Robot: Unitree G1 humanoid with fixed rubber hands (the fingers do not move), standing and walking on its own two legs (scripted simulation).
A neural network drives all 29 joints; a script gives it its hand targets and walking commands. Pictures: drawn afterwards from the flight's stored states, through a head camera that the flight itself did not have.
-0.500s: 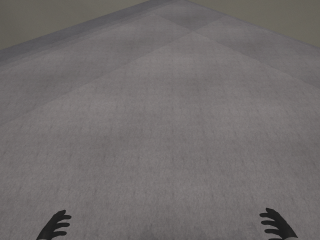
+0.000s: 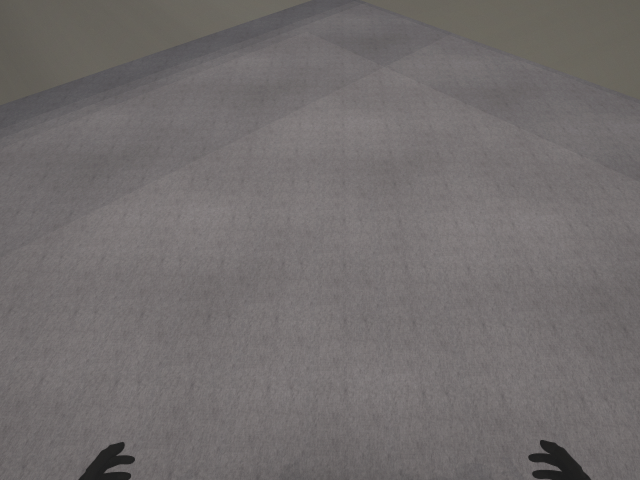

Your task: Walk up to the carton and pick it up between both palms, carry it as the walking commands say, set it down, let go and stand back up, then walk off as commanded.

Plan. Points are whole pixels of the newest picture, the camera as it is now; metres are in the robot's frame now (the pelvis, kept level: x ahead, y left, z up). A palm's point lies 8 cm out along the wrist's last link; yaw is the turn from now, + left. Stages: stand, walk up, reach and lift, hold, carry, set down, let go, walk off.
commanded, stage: stand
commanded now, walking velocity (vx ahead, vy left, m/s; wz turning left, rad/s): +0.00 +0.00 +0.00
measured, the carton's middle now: out of the picture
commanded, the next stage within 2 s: walk up in 1.16 s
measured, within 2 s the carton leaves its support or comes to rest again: neither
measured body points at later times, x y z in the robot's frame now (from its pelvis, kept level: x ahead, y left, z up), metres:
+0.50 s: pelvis +0.00 +0.00 +0.00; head +0.01 +0.00 +0.45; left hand +0.11 +0.32 -0.11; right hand +0.11 -0.32 -0.11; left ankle +0.01 +0.12 -0.75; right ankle +0.01 -0.12 -0.75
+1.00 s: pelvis +0.01 +0.00 +0.00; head +0.02 +0.00 +0.45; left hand +0.12 +0.32 -0.11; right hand +0.12 -0.32 -0.11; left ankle +0.01 +0.12 -0.75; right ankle +0.01 -0.12 -0.75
